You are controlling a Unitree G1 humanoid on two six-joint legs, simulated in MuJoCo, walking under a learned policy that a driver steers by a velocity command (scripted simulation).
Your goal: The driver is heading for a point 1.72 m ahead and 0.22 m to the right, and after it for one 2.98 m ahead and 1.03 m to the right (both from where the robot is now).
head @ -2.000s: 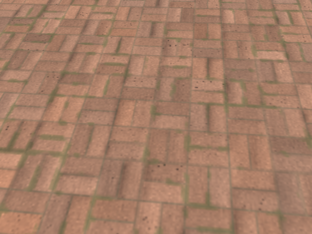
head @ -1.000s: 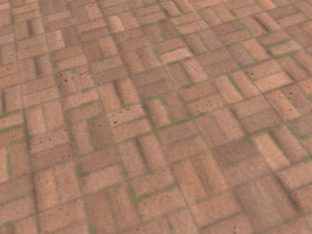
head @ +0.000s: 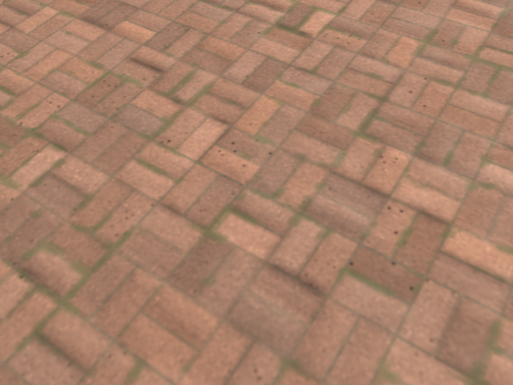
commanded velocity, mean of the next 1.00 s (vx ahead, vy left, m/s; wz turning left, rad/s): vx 0.04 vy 0.00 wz -0.28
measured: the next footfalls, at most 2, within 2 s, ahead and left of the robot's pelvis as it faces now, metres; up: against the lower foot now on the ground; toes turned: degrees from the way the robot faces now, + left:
left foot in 0.12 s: +0.07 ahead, +0.11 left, +0.00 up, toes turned -13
right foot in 0.50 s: +0.00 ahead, -0.13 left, +0.00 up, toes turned -12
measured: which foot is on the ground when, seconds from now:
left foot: up 0.00-0.10, down 0.12-1.00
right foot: down 0.00-0.12, up 0.14-0.48, down 0.50-1.00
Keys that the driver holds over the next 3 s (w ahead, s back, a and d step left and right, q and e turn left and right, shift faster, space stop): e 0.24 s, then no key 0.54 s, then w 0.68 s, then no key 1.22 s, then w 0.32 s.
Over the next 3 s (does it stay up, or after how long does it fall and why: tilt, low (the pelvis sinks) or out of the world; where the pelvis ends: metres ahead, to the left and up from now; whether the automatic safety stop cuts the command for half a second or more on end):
stays up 0.49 -0.10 -0.01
